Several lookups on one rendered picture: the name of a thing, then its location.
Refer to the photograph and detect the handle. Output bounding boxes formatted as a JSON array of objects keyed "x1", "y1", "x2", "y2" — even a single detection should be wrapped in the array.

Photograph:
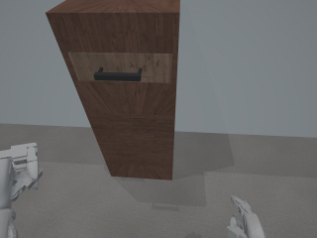
[{"x1": 93, "y1": 66, "x2": 142, "y2": 81}]

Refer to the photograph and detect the left robot forearm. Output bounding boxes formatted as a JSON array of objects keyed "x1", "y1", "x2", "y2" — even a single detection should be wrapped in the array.
[{"x1": 0, "y1": 208, "x2": 19, "y2": 238}]

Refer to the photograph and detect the robot left hand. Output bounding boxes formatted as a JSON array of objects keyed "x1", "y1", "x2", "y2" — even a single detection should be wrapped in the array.
[{"x1": 0, "y1": 143, "x2": 43, "y2": 209}]

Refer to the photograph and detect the cabinet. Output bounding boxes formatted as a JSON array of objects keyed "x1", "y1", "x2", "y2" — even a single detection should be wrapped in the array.
[{"x1": 46, "y1": 0, "x2": 180, "y2": 180}]

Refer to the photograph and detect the robot right hand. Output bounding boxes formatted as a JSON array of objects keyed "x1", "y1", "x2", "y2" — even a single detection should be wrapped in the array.
[{"x1": 227, "y1": 195, "x2": 265, "y2": 238}]

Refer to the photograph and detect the drawer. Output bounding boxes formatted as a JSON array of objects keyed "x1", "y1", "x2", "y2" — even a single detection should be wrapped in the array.
[{"x1": 68, "y1": 52, "x2": 172, "y2": 83}]

